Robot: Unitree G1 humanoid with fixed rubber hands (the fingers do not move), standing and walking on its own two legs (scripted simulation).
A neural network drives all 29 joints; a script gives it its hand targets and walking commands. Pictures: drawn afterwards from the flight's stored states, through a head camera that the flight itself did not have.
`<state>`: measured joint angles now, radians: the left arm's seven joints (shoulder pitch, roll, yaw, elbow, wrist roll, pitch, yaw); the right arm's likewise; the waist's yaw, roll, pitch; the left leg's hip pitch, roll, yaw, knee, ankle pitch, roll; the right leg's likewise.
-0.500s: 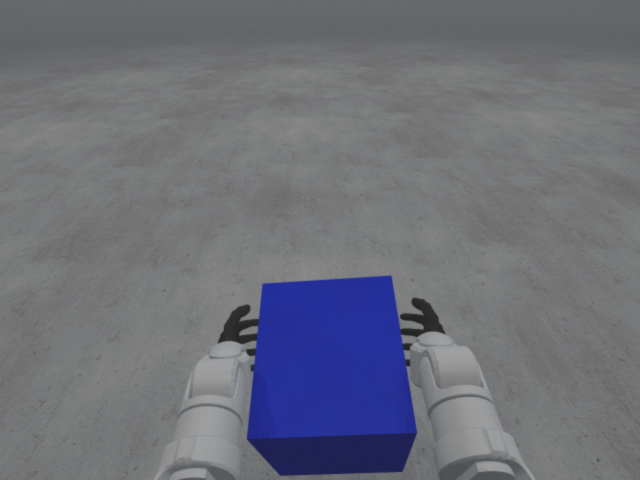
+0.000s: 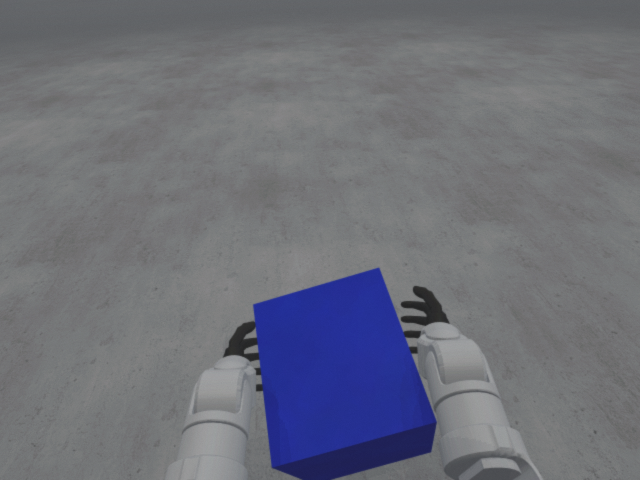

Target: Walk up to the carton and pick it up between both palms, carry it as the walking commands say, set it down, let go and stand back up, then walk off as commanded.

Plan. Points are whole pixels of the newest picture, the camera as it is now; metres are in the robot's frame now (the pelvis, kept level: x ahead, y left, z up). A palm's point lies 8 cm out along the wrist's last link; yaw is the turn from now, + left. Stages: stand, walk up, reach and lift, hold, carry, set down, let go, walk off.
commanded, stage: reach and lift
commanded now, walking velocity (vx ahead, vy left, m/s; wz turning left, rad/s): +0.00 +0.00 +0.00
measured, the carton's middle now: (345, 380) +0.31 -0.02 -0.04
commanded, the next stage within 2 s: hold in 0.90 s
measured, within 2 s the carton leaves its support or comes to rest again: neither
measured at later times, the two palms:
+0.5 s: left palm (238, 387) +0.27 +0.12 +0.03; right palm (444, 346) +0.30 -0.14 +0.06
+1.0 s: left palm (238, 386) +0.27 +0.12 +0.04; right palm (452, 359) +0.28 -0.15 +0.06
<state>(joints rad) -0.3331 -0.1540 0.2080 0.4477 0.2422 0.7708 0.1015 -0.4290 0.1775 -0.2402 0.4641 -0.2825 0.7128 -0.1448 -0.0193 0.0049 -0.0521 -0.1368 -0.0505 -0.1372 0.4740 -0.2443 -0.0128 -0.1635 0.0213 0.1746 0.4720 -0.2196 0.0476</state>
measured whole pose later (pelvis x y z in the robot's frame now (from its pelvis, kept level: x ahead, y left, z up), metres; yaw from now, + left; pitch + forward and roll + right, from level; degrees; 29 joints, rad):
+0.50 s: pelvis +0.00 -0.02 +0.00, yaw +1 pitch -7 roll +0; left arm -0.27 -0.14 0.17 0.38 0.26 0.80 0.05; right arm -0.36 0.18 -0.20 0.40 -0.26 0.74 -0.15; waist -0.01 -0.01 -0.03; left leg -0.10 -0.03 -0.17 0.46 -0.23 -0.04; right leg -0.13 0.04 0.14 0.46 -0.21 0.02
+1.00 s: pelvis -0.01 +0.00 +0.00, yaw +0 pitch -8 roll +0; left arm -0.29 -0.16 0.16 0.39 0.25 0.82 0.06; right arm -0.33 0.17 -0.23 0.39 -0.27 0.74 -0.13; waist -0.02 -0.02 -0.05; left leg -0.10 -0.05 -0.13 0.49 -0.24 -0.02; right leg -0.13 0.03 0.17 0.48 -0.22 0.04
